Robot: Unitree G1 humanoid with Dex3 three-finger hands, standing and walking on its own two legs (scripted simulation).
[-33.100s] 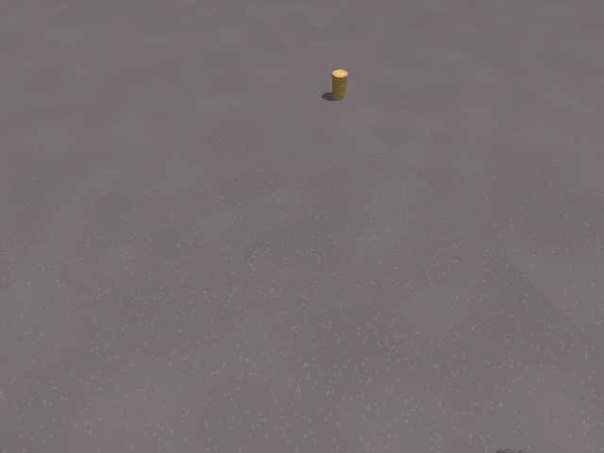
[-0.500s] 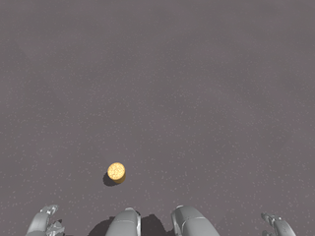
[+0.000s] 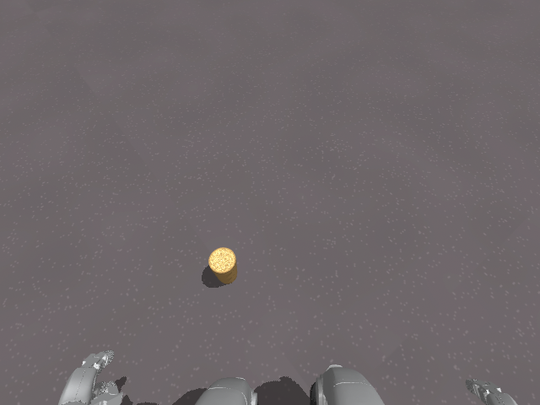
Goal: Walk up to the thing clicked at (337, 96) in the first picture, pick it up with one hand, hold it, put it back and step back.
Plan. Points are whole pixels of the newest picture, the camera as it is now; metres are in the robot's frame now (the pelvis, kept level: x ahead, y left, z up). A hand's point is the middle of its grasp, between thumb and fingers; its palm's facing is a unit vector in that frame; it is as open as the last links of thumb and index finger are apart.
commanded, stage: step back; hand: left
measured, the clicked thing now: (225, 267) +0.53 +0.20 -0.68
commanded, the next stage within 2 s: none
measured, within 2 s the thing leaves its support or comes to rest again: neither
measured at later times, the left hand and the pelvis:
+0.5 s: hand out of the picture -0.06 +0.24 -0.13, palm faces -0.08 -0.91 -0.40, open 7.4 cm; pelvis -0.16 -0.02 +0.00, yaw -5 degrees
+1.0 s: hand out of the picture -0.21 +0.24 -0.14, palm faces -0.05 -0.92 -0.39, open 7.4 cm; pelvis -0.32 -0.03 +0.00, yaw -3 degrees
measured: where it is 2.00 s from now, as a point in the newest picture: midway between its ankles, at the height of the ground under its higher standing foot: outside the picture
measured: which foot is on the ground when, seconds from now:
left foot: down 0.00-0.40, up 0.42-0.68, down 0.70-1.00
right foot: down 0.00-0.02, up 0.04-0.36, down 0.38-0.72, up 0.74-1.00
